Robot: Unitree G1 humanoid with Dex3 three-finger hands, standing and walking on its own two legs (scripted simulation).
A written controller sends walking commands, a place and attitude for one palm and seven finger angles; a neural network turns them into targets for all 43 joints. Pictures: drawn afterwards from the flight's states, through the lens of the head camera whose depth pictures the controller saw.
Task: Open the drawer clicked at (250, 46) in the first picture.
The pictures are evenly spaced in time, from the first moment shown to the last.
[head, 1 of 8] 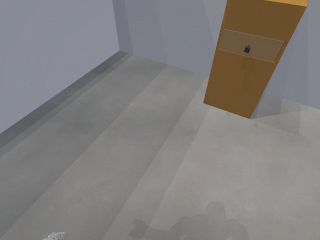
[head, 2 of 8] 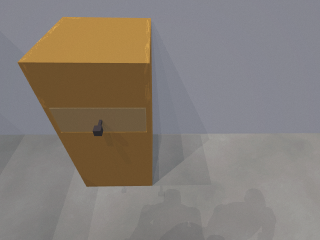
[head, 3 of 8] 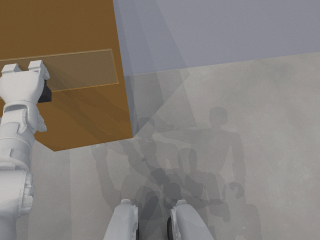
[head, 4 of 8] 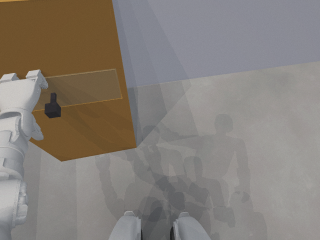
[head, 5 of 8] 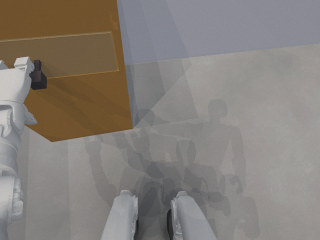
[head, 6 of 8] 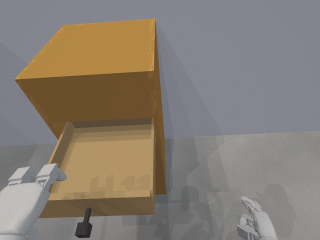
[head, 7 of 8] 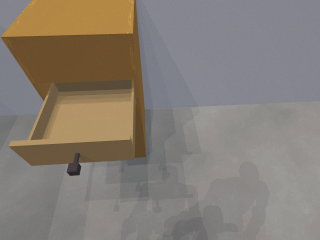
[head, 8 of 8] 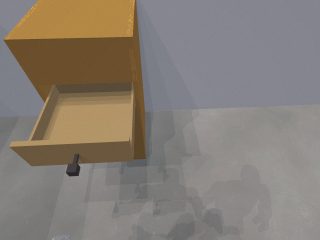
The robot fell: no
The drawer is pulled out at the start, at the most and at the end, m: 0.00 0.30 0.30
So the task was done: yes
